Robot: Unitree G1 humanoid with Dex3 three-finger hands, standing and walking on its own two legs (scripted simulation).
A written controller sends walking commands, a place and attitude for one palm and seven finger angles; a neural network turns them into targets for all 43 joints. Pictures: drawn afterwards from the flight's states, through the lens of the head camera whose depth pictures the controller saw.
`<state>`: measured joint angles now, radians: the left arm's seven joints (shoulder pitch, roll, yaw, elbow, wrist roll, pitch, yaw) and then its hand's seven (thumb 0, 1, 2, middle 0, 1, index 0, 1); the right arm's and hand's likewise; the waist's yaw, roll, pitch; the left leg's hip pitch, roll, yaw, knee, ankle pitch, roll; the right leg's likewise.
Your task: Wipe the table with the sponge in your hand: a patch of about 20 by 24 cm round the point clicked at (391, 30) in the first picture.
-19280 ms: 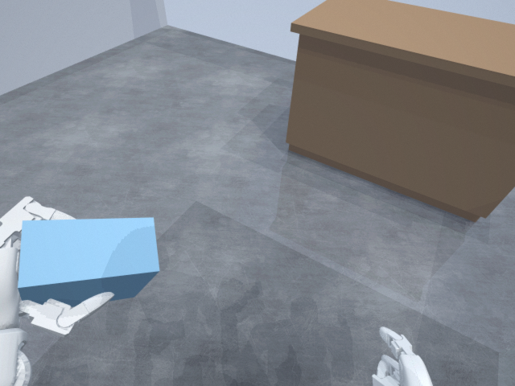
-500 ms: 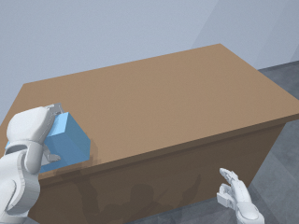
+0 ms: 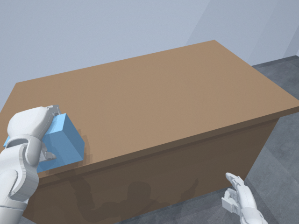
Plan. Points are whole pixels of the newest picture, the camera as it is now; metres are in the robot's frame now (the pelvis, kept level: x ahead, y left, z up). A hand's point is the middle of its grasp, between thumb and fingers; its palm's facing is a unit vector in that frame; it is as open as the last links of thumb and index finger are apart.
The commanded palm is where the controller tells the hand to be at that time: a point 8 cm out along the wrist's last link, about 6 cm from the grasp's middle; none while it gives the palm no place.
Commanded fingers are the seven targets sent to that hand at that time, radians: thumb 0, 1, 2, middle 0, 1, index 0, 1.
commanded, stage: move the sponge above the wiping area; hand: left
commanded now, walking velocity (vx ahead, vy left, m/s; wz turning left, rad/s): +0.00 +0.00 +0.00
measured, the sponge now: (53, 148) +0.25 +0.31 +0.09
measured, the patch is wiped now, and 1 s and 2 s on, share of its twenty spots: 0.00 0.00 0.00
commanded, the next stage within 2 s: none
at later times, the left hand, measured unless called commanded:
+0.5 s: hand (47, 131) +0.28 +0.33 +0.13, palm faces +0.02 -0.06 -1.00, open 10.6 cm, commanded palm +0.25 +0.32 +0.21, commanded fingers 0.00 0.10 1.30 -1.20 -1.60 -1.20 -1.60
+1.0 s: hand (49, 128) +0.30 +0.34 +0.12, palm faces -0.04 -0.05 -1.00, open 10.6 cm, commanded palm +0.28 +0.34 +0.20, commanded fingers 0.00 0.10 1.30 -1.20 -1.60 -1.20 -1.60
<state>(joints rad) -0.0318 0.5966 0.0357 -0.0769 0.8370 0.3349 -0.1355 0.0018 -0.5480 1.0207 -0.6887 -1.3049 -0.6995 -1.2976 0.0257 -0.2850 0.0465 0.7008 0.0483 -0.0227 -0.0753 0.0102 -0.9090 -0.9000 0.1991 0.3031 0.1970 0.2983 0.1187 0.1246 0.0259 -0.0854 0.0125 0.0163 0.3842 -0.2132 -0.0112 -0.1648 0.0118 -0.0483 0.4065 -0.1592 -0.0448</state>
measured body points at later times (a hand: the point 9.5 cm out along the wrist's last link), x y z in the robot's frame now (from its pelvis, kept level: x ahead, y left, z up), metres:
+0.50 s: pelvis +0.02 +0.02 +0.00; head +0.01 -0.03 +0.45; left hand +0.27 +0.33 +0.19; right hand +0.27 -0.18 -0.08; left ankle +0.00 +0.13 -0.74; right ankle +0.05 -0.09 -0.74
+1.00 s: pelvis +0.03 +0.02 +0.00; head +0.04 -0.02 +0.45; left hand +0.30 +0.34 +0.17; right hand +0.27 -0.18 -0.10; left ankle +0.00 +0.13 -0.74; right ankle +0.05 -0.09 -0.74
